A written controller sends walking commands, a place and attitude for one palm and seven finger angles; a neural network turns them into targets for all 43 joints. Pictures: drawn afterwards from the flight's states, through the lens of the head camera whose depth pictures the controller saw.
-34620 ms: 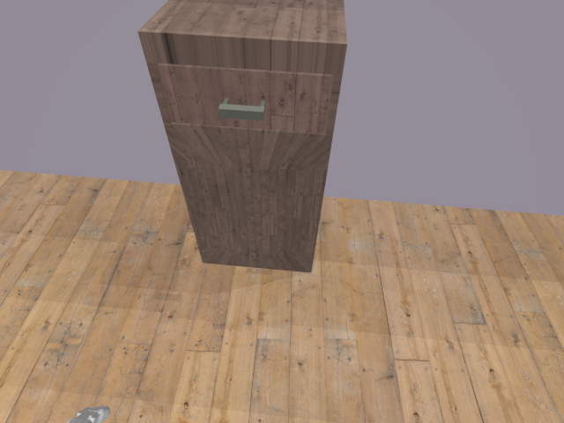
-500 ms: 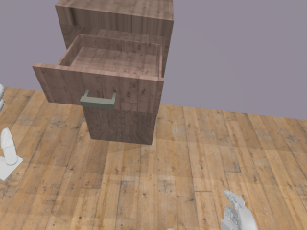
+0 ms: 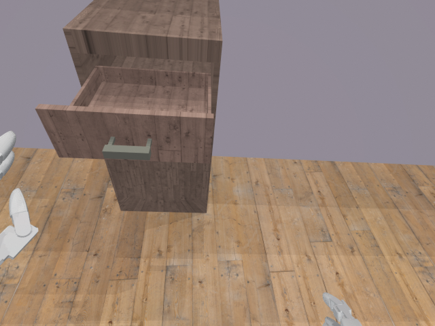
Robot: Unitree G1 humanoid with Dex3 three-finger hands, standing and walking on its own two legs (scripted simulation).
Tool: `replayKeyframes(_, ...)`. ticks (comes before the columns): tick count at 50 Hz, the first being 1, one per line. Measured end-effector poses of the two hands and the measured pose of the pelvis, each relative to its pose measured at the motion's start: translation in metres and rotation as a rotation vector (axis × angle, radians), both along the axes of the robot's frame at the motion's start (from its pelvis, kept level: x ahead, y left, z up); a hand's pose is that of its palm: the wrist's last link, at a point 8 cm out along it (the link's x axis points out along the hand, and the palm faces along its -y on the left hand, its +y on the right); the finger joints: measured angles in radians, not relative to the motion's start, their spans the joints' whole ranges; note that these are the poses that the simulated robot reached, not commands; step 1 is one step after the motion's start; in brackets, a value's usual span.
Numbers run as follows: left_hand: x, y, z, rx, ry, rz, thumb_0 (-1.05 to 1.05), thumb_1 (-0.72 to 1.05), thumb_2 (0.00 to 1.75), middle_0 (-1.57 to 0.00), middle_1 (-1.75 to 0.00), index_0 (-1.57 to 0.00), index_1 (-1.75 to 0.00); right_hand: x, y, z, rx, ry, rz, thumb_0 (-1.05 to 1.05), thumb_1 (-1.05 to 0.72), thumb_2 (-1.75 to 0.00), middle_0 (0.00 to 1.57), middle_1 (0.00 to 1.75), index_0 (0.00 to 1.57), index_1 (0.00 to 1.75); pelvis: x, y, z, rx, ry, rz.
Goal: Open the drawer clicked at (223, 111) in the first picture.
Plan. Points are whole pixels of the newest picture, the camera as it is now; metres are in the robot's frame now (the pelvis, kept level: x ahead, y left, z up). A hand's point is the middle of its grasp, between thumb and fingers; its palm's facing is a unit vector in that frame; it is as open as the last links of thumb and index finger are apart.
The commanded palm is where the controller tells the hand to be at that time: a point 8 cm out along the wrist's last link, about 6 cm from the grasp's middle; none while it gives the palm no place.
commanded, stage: stop stepping back and stand still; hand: left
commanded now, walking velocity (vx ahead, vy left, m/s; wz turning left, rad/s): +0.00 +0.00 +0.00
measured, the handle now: (129, 146) +0.52 +0.24 +0.01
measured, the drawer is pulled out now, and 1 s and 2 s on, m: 0.30 0.30 0.30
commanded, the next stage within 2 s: let the arm hang, fingers relaxed in 0.06 s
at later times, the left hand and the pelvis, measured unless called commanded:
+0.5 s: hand out of the picture +0.00 +0.18 -0.18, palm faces -0.07 -0.99 -0.14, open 7.3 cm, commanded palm none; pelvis -0.02 +0.01 +0.00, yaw +0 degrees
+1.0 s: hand out of the picture +0.03 +0.24 -0.15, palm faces +0.01 -0.94 -0.34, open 7.4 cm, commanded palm none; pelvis -0.01 +0.01 +0.01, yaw +1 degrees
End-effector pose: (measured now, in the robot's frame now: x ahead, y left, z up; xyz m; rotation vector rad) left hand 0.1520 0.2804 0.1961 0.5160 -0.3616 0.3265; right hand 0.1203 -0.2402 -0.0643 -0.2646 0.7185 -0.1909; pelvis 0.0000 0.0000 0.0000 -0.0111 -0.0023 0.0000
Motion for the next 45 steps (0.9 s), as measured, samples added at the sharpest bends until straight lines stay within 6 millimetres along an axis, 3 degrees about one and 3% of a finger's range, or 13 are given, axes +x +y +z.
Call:
replayKeyframes(8,0.001,-0.002,-0.002,-0.030,0.009,-0.001,0.02,0.89,0.90,-0.21,-0.30,-0.21,-0.30,0.019,0.008,0.000,0.025,-0.020,0.025,0.01,-0.90,-0.90,0.21,0.30,0.21,0.30,0.003,0.002,0.001,-0.013,0.003,-0.008)
replayKeyframes(9,0.006,0.000,-0.010,-0.016,0.035,-0.006,0.01,0.89,0.90,-0.21,-0.30,-0.21,-0.30,0.022,0.008,-0.002,0.033,-0.025,0.043,0.01,-0.90,-0.90,0.21,0.30,0.21,0.30,0.002,0.003,0.000,-0.015,0.009,0.000)
replayKeyframes(11,0.022,0.008,-0.054,-0.045,0.219,-0.001,0.01,0.90,0.90,-0.20,-0.30,-0.21,-0.30,0.026,0.005,-0.014,0.047,0.010,0.071,0.01,-0.90,-0.90,0.21,0.30,0.21,0.30,-0.001,0.007,-0.004,-0.008,0.014,0.009)
replayKeyframes(13,0.032,0.015,-0.120,-0.128,0.491,0.037,0.00,0.90,0.90,-0.20,-0.30,-0.20,-0.30,0.025,0.000,-0.028,0.054,0.060,0.066,0.01,-0.90,-0.90,0.21,0.30,0.21,0.30,-0.006,0.010,-0.008,0.004,0.011,0.007)
replayKeyframes(15,0.023,0.013,-0.188,-0.211,0.777,0.078,0.00,0.91,0.90,-0.20,-0.30,-0.20,-0.30,0.018,-0.006,-0.038,0.058,0.103,0.047,0.01,-0.90,-0.90,0.21,0.30,0.21,0.30,-0.010,0.010,-0.011,0.013,-0.001,0.001)
replayKeyframes(17,-0.004,0.002,-0.246,-0.278,1.037,0.097,0.01,0.91,0.90,-0.19,-0.30,-0.20,-0.30,0.005,-0.011,-0.044,0.058,0.150,0.022,0.01,-0.90,-0.90,0.21,0.30,0.21,0.30,-0.014,0.009,-0.012,0.014,-0.014,-0.003)
replayKeyframes(19,-0.040,-0.014,-0.289,-0.338,1.251,0.096,0.01,0.91,0.90,-0.19,-0.30,-0.20,-0.30,-0.014,-0.016,-0.047,0.049,0.216,-0.003,0.01,-0.90,-0.90,0.21,0.30,0.21,0.30,-0.016,0.007,-0.011,0.013,-0.024,-0.001)
replayKeyframes(23,-0.116,-0.045,-0.338,-0.465,1.554,0.104,0.02,0.91,0.89,-0.20,-0.30,-0.20,-0.30,-0.066,-0.024,-0.052,0.019,0.409,-0.051,0.01,-0.91,-0.90,0.21,0.29,0.21,0.30,-0.017,0.006,-0.006,0.004,-0.034,0.004)
replayKeyframes(28,-0.190,-0.050,-0.349,-0.568,1.751,0.210,0.02,0.93,0.89,-0.20,-0.30,-0.21,-0.30,-0.128,-0.022,-0.053,0.005,0.648,-0.096,0.01,-0.91,-0.90,0.20,0.29,0.20,0.30,-0.015,0.006,0.001,-0.003,-0.029,0.014)
replayKeyframes(33,-0.228,-0.035,-0.340,-0.575,1.829,0.326,0.02,0.92,0.89,-0.20,-0.30,-0.20,-0.30,-0.158,-0.012,-0.055,0.030,0.759,-0.123,0.01,-0.91,-0.90,0.20,0.29,0.20,0.30,-0.012,0.007,0.005,-0.002,-0.029,0.022)
replayKeyframes(38,-0.226,-0.013,-0.329,-0.524,1.814,0.393,0.01,0.92,0.89,-0.20,-0.30,-0.20,-0.30,-0.156,-0.001,-0.064,0.074,0.750,-0.124,0.01,-0.91,-0.90,0.20,0.29,0.20,0.30,-0.011,0.008,0.006,0.003,-0.034,0.020)
replayKeyframes(45,-0.176,0.007,-0.318,-0.453,1.675,0.390,0.01,0.91,0.90,-0.20,-0.30,-0.20,-0.30,-0.121,0.006,-0.074,0.118,0.655,-0.093,0.00,-0.91,-0.90,0.21,0.29,0.21,0.30,-0.009,0.008,0.007,0.009,-0.038,0.018)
